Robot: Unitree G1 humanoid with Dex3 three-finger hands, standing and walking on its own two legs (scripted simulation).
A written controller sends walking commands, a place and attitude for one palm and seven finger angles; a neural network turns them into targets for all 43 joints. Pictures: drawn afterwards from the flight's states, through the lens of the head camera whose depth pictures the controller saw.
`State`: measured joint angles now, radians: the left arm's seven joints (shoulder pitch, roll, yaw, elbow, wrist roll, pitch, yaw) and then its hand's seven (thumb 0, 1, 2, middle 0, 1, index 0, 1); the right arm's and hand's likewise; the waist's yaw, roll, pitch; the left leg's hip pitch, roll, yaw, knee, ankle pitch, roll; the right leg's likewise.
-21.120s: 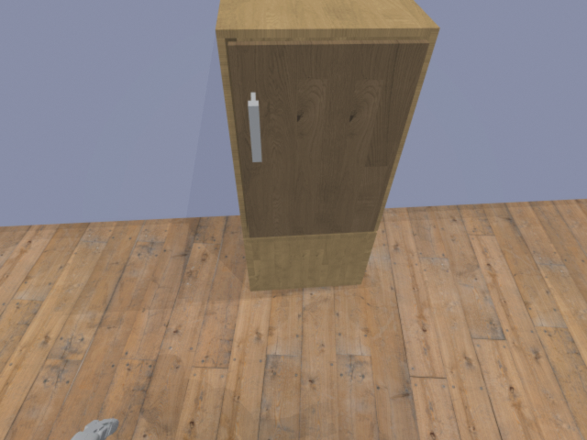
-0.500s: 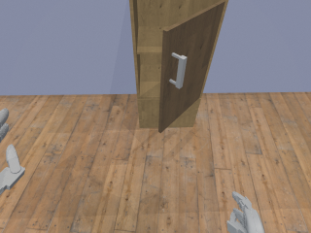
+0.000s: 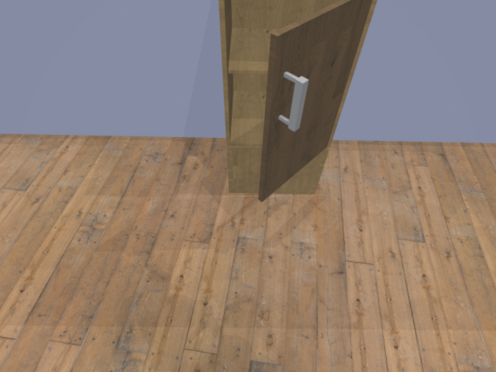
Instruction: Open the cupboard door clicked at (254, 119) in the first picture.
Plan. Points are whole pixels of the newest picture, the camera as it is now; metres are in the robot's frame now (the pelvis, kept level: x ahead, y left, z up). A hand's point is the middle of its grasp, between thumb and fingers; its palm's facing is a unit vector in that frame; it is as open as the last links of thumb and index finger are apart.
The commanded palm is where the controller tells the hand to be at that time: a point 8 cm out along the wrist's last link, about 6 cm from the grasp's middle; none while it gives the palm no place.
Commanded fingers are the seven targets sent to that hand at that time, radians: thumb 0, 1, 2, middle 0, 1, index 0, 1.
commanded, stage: let the arm hang, fingers relaxed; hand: left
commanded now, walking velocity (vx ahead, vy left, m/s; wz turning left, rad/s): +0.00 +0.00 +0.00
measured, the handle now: (291, 102) +0.72 -0.06 +0.01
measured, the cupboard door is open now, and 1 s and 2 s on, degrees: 46 46 46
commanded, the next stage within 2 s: look to check the result in 0.60 s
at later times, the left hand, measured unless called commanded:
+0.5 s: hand out of the picture +0.06 +0.20 -0.16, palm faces -0.01 -0.97 -0.26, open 7.4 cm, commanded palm none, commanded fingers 0.00 0.90 0.90 -0.20 -0.30 -0.20 -0.30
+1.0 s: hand out of the picture +0.06 +0.21 -0.16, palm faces -0.01 -0.95 -0.30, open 7.4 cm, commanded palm none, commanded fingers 0.00 0.90 0.90 -0.20 -0.30 -0.20 -0.30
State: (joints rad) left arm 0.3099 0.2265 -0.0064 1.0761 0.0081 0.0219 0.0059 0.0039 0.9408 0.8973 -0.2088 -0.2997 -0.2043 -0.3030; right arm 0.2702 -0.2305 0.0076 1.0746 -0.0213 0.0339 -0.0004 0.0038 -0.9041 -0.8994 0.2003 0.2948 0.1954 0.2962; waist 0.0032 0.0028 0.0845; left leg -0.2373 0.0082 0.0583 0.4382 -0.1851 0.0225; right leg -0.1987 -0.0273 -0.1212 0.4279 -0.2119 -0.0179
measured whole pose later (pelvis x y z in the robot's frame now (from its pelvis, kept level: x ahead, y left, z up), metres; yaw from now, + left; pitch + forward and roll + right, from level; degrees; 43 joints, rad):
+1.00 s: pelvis +0.03 -0.02 +0.01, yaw -1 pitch -1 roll +0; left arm 0.17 0.26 0.01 1.16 0.01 -0.02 0.02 0.00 0.91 0.90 -0.20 -0.30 -0.20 -0.30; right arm 0.15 -0.26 0.00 1.14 -0.02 0.01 -0.01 0.00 -0.90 -0.90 0.20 0.29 0.20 0.30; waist 0.00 0.03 0.06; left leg -0.13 0.02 0.06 0.32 -0.16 0.00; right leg -0.10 0.00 -0.12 0.32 -0.20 -0.03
